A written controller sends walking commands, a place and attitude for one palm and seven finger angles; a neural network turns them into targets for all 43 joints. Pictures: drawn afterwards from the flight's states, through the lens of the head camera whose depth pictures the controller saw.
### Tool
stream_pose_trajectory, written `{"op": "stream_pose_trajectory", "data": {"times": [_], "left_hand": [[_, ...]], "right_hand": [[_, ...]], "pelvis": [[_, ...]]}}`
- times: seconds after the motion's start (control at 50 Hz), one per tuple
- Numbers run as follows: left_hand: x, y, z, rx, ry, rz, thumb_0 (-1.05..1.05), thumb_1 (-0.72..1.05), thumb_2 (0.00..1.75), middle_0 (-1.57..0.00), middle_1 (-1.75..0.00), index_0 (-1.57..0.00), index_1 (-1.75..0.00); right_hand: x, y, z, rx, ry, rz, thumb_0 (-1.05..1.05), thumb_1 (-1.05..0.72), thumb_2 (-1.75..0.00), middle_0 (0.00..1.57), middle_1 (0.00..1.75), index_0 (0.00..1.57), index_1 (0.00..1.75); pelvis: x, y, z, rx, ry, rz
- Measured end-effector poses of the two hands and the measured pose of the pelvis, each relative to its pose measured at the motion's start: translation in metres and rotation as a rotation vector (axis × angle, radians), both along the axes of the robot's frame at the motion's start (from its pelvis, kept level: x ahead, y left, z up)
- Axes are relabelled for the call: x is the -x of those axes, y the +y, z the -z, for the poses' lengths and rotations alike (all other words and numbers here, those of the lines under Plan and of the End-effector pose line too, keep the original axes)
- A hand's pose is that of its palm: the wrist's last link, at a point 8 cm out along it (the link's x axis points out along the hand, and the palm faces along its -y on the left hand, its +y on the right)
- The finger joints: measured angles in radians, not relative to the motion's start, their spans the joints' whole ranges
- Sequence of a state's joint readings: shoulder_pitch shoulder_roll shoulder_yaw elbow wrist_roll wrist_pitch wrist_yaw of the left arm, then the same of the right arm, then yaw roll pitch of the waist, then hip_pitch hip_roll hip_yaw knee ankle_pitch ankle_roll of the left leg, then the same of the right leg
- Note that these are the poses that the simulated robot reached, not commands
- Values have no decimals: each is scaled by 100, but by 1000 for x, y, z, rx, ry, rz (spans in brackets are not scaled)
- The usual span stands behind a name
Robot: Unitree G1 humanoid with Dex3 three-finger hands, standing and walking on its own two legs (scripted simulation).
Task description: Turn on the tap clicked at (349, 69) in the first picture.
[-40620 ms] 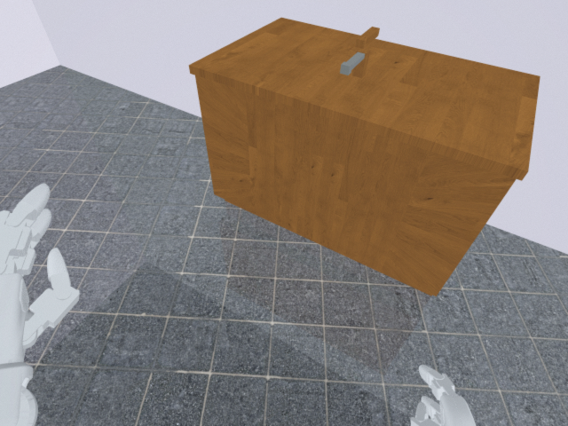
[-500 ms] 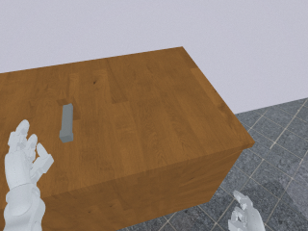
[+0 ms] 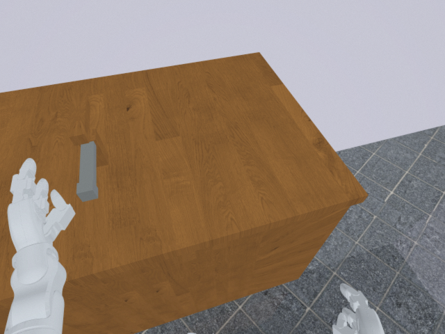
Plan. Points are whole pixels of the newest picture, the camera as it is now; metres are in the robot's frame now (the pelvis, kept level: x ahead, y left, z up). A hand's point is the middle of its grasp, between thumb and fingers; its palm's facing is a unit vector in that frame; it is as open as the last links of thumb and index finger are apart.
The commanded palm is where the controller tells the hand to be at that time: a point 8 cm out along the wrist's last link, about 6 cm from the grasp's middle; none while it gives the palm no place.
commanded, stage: reach beside the lever's end, fingers flat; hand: left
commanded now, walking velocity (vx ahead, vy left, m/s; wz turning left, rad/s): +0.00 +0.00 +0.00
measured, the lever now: (87, 190) +0.34 +0.29 +0.05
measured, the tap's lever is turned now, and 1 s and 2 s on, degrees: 0 0 18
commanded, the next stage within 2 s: push the lever round in 0.58 s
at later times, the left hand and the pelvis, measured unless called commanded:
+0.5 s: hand (70, 207) +0.30 +0.30 +0.06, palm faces +0.55 -0.83 -0.10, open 7.8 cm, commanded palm +0.26 +0.34 +0.05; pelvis +0.00 +0.00 -0.01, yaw +0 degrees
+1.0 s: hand (78, 206) +0.31 +0.29 +0.05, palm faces +0.54 -0.84 -0.09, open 7.8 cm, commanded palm +0.26 +0.32 +0.05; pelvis +0.00 +0.00 -0.01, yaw +0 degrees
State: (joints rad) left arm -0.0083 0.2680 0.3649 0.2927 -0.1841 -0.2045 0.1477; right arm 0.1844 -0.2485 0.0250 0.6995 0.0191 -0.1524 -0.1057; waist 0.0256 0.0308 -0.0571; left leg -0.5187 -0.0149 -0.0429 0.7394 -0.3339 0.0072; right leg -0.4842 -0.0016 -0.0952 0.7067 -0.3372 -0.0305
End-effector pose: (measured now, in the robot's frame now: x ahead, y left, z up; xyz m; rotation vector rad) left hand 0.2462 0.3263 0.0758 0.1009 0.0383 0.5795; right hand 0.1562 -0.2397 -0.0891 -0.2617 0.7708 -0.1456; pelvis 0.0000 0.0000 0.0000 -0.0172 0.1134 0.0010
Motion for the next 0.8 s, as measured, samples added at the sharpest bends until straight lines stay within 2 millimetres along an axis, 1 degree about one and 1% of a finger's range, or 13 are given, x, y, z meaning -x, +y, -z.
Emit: {"op": "stream_pose_trajectory", "data": {"times": [0.22,0.38,0.56,0.8], "left_hand": [[-2,14,9,-8,-8,-29,2,90,90,-15,-15,-15,-15],[-10,12,13,-3,-11,-6,2,90,90,-15,-15,-15,-15],[-9,9,16,-4,-6,-10,2,90,90,-15,-15,-15,-15],[-12,14,19,1,-9,-19,2,90,90,-15,-15,-15,-15]], "right_hand": [[14,-11,10,22,69,26,1,-91,-90,20,30,20,30],[21,-14,13,29,91,38,1,-91,-90,20,30,20,30],[21,-11,13,16,87,42,1,-91,-90,20,30,20,30],[16,-9,14,22,87,34,1,-91,-90,20,30,20,30]], "pelvis": [[0,-1,5,4,27,1],[1,-1,7,6,40,3],[0,0,8,6,43,6],[0,0,9,9,51,5]]}}
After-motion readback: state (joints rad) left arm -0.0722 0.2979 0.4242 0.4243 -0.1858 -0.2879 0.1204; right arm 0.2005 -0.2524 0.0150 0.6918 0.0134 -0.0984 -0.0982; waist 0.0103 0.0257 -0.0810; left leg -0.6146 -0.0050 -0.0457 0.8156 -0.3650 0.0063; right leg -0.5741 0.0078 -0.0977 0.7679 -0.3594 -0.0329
